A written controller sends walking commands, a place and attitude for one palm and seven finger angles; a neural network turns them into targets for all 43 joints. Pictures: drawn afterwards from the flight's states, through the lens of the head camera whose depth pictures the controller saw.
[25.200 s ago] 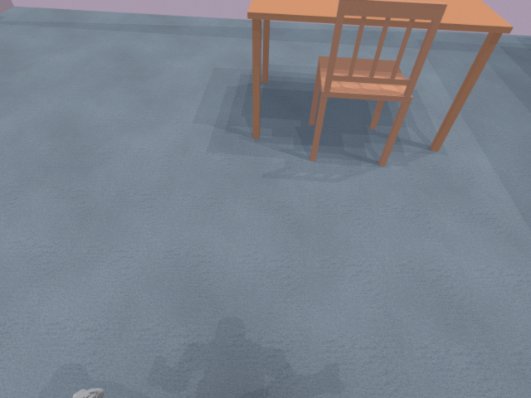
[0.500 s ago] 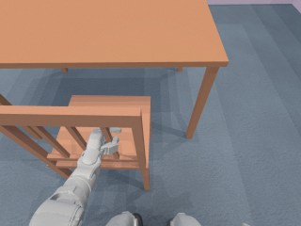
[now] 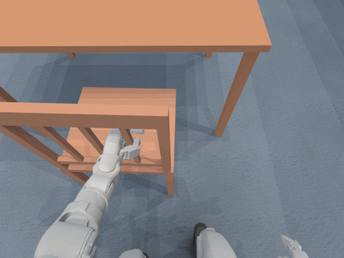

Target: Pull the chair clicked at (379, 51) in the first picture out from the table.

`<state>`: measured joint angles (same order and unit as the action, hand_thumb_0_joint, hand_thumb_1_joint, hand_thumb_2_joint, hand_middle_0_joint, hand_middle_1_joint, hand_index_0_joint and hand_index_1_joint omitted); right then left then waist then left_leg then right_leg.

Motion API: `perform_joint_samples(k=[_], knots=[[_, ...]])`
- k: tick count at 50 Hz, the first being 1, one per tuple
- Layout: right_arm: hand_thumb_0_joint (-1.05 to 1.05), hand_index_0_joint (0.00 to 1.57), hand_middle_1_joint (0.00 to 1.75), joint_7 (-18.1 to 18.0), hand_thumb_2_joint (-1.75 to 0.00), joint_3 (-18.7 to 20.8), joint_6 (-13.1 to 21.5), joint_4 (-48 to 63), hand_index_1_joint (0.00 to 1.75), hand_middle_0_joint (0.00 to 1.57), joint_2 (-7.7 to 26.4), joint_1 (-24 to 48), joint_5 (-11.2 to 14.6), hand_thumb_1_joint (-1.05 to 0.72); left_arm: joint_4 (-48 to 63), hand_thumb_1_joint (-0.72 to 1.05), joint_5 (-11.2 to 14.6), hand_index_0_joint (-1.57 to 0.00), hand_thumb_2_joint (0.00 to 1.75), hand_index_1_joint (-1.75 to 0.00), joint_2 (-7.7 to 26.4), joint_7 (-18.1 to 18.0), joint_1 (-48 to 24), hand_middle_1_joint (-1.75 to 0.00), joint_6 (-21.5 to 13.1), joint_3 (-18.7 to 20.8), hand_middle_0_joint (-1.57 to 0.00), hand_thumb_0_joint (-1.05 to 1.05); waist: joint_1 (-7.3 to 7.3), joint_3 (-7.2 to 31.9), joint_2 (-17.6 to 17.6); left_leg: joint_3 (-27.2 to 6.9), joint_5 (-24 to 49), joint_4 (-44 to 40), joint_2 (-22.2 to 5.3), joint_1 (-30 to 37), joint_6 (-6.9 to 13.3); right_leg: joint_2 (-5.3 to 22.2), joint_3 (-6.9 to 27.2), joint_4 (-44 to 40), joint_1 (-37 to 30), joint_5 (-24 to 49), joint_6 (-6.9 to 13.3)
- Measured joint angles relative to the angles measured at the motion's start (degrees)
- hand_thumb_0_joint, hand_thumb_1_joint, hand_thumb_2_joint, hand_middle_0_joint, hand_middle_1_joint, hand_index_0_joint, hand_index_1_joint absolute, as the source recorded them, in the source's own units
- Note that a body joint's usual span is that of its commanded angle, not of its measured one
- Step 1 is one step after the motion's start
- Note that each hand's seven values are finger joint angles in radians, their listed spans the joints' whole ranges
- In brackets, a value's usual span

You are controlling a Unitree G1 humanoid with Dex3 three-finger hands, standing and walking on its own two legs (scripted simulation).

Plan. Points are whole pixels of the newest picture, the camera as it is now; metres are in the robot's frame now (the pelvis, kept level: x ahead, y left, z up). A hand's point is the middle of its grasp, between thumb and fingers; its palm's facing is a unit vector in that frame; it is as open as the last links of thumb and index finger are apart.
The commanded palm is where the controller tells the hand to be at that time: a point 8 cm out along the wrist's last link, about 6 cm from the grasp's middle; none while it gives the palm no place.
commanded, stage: step backward, pulling the chair out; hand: left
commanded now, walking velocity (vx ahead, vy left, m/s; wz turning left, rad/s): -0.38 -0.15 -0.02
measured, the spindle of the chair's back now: (97, 145) +0.40 +0.22 -0.10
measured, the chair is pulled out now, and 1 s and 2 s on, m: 0.19 0.22 0.22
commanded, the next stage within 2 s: none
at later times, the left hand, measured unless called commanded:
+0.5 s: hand (132, 164) +0.33 +0.11 -0.06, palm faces -0.10 -0.97 -0.20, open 5.1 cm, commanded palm +0.33 +0.16 -0.06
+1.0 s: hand (132, 163) +0.33 +0.11 -0.06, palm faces -0.07 -0.97 -0.21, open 5.1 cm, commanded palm +0.33 +0.16 -0.06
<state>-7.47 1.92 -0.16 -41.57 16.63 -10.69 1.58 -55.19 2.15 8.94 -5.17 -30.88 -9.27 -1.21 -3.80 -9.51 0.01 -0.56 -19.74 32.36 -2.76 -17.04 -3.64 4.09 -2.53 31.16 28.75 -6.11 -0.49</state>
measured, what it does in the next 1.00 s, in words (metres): stands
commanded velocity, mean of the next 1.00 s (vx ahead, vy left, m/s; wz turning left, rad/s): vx -0.38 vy -0.07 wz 0.05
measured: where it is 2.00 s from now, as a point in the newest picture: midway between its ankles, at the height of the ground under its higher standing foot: outside the picture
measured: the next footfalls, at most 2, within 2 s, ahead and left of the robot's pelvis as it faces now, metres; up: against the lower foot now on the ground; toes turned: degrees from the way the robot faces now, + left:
none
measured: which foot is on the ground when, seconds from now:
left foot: down 0.00-1.00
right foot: down 0.00-1.00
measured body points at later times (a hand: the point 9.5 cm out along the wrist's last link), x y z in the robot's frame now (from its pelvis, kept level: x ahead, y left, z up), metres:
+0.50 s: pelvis -0.03 +0.01 +0.00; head +0.05 -0.01 +0.44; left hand +0.33 +0.16 -0.05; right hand +0.02 -0.26 -0.14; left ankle -0.03 +0.16 -0.73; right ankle +0.10 -0.13 -0.73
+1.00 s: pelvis -0.03 +0.00 +0.00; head +0.05 -0.02 +0.44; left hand +0.33 +0.16 -0.05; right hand +0.04 -0.27 -0.14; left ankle -0.03 +0.16 -0.73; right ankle +0.10 -0.13 -0.73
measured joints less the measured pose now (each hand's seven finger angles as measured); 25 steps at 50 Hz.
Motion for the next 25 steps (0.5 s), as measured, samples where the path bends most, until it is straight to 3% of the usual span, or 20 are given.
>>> perform_joint_samples(k=[11,18,25], knots=[[0.00,0.20,0.30,1.5,-0.90,-2.3,-3.1,4.2,0.30,0.20,-6.3,-1.1,-0.7,-0.90,3.0,0.74,-0.4,-0.50,0.80,-1.45,1.7,0.7,5.2,-1.27,-1.0,2.3,-0.33,0.03,-0.94,1.6,-0.1,1.9,-1.5,4.2,-1.4,-1.9,-0.1,-1.6,1.6,0.7,1.3,0.7,-0.2],[0.00,0.21,0.30,1.1,-0.90,-2.0,-2.2,0.4,0.30,0.21,-4.8,-2.3,-0.2,-0.90,-1.3,0.73,-0.5,-0.50,0.81,-1.45,0.3,0.4,4.7,-1.26,-3.4,2.9,-0.35,0.03,-0.72,3.4,-1.2,1.6,-0.8,4.6,-1.1,-3.5,0.4,-1.4,1.4,-0.4,2.1,1.9,-0.3],[0.00,0.20,0.30,0.2,-0.90,-0.8,-1.3,-0.2,0.30,0.20,-2.8,-4.8,-0.1,-0.90,-3.4,0.73,-1.1,-0.50,0.81,-1.45,0.3,0.4,4.7,-1.26,-4.8,2.0,-0.35,0.03,-0.34,4.1,0.2,2.9,0.8,2.4,0.2,-2.6,0.8,-0.4,2.8,-1.3,2.1,3.1,-0.9]])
